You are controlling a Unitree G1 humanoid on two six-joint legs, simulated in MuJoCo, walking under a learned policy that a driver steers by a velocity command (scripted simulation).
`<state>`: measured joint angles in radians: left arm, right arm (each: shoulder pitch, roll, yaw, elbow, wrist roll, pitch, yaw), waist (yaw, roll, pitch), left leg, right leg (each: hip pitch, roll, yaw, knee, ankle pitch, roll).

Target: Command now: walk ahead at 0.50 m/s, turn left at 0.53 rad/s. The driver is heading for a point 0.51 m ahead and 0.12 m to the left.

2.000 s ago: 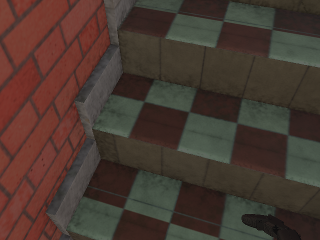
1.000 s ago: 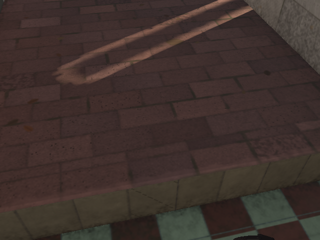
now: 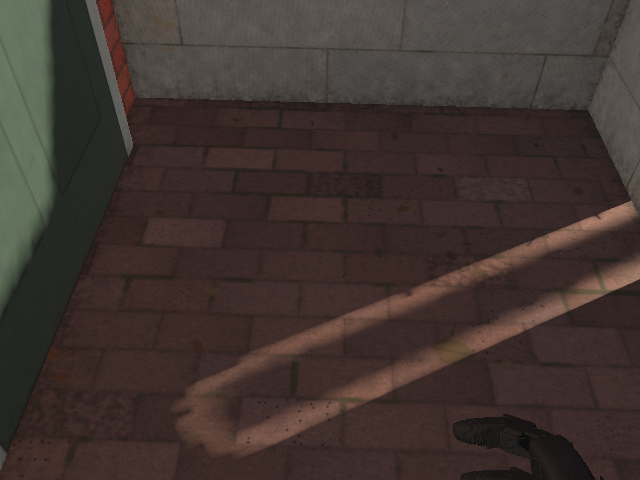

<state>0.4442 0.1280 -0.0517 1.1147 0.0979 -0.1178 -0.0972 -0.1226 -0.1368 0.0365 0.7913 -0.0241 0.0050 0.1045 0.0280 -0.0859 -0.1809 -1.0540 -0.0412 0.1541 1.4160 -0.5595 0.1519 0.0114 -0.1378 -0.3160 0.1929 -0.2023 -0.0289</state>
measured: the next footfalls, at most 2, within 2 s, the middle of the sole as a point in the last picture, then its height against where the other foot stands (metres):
right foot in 0.50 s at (386, 471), level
left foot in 0.90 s outside the picture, level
